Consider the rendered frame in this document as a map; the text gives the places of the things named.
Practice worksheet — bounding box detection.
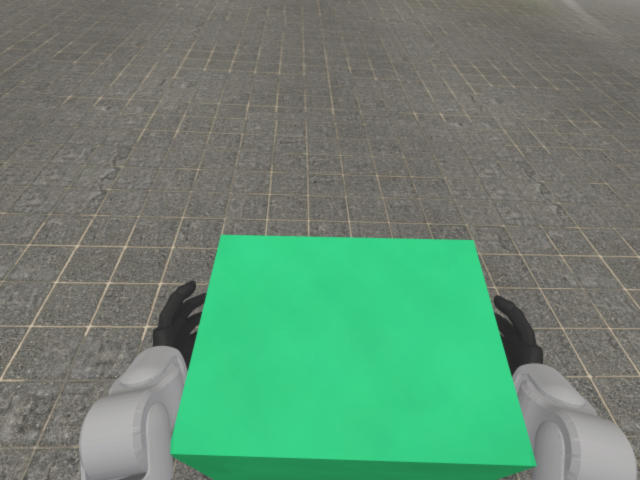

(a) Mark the right robot forearm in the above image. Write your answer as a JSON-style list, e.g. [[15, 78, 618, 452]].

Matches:
[[512, 363, 637, 480]]

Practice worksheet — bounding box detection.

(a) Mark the left robot forearm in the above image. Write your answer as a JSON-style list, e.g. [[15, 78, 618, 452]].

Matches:
[[79, 346, 188, 480]]

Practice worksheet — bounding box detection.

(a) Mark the carton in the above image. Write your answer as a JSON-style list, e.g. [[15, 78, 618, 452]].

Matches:
[[170, 235, 537, 480]]

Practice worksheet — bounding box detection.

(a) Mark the left robot hand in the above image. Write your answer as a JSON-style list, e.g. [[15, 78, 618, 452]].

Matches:
[[153, 281, 207, 370]]

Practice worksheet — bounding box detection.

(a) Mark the right robot hand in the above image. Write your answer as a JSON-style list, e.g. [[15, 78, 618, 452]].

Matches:
[[494, 295, 543, 376]]

